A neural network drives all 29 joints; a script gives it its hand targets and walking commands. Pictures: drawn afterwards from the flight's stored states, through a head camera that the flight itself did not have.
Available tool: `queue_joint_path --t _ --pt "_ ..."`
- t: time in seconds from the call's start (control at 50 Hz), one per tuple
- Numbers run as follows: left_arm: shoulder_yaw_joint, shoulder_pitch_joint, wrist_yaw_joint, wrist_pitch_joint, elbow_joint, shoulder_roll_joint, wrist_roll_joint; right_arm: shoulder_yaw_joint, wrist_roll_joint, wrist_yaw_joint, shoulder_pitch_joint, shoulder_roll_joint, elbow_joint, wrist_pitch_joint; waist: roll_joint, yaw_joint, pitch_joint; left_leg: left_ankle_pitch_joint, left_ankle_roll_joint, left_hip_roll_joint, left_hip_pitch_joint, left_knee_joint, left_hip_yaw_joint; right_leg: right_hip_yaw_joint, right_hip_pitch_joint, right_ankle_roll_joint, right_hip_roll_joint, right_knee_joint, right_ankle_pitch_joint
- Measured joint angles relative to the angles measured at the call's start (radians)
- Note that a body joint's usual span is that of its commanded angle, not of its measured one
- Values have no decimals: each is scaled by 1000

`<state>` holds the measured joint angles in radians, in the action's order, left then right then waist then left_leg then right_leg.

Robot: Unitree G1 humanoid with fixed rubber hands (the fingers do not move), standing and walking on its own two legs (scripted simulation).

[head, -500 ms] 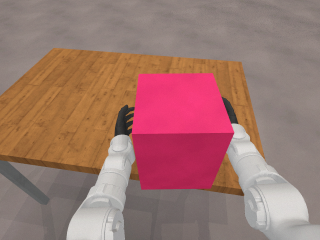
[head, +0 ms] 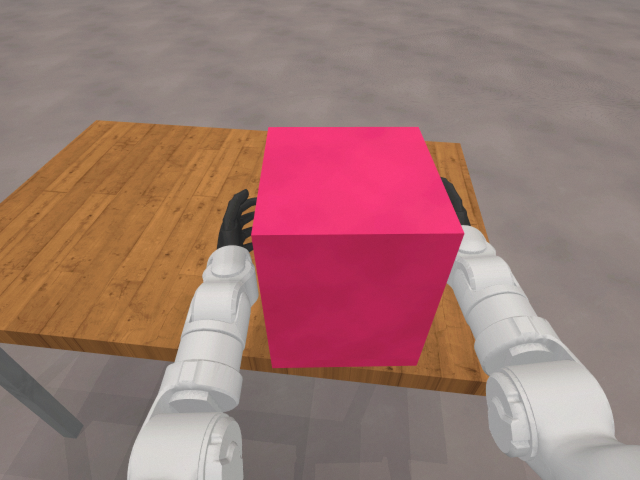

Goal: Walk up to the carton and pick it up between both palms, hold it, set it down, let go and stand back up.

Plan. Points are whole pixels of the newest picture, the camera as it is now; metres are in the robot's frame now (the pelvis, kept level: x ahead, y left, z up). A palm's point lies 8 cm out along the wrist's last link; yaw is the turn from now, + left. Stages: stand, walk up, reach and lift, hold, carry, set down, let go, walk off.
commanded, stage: reach and lift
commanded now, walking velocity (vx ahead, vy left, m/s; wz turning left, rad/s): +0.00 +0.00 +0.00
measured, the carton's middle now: (344, 249) +0.38 +0.00 +0.11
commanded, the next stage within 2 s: hold in 1.34 s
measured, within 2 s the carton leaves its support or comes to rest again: neither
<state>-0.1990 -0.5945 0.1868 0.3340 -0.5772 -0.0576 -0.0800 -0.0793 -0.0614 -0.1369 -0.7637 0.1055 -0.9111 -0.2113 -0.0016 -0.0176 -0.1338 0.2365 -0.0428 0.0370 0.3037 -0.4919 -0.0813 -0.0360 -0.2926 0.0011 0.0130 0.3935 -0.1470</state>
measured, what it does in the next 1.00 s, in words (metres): stands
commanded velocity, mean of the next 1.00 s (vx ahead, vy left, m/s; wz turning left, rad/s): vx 0.00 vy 0.00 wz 0.00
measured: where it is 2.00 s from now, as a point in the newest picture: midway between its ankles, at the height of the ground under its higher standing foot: outside the picture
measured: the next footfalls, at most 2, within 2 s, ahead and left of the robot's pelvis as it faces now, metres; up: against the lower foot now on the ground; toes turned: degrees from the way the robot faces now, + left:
none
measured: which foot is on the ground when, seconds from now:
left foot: down 0.00-1.00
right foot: down 0.00-1.00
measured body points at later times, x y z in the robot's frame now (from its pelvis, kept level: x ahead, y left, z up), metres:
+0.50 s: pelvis -0.01 +0.00 +0.00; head -0.06 +0.01 +0.45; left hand +0.38 +0.15 +0.15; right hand +0.39 -0.15 +0.16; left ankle +0.01 +0.14 -0.74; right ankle +0.03 -0.12 -0.74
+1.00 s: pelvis -0.01 +0.00 +0.00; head -0.06 +0.01 +0.45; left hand +0.38 +0.15 +0.18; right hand +0.39 -0.15 +0.19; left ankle +0.01 +0.14 -0.74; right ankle +0.03 -0.12 -0.74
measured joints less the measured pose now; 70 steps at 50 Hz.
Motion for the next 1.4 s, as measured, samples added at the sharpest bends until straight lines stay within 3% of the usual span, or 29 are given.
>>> queue_joint_path --t 0.16,0.46,0.62,0.9,1.08,1.4 --pt "0 0 0 39 61 5 6 15 -15 -9 0 0 43 -18 0 31 -31 -3 0 0 0 0 0 0 0 1 0 0 3" --pt "0 -11 -32 137 64 36 5 19 -19 -40 -15 -18 59 -122 0 35 -28 -5 0 0 -27 0 -1 0 27 4 0 0 5" --pt "0 -20 -41 173 129 58 40 35 -64 -78 -16 -20 156 -172 0 44 -30 -5 0 0 -27 0 -1 0 27 4 0 -1 5" --pt "0 -55 -56 256 144 68 21 23 -76 -86 -27 -20 172 -230 0 58 -17 -5 0 0 -27 0 -1 0 28 4 0 -2 5" --pt "0 -58 -58 275 230 79 34 24 -115 -113 -30 -20 269 -252 0 58 -29 -5 0 0 -27 0 -1 0 30 4 0 -4 6" --pt "0 -72 -75 312 211 67 -3 -7 -115 -110 -35 -20 268 -299 0 60 9 -10 0 0 -38 0 -2 0 42 4 0 -7 12"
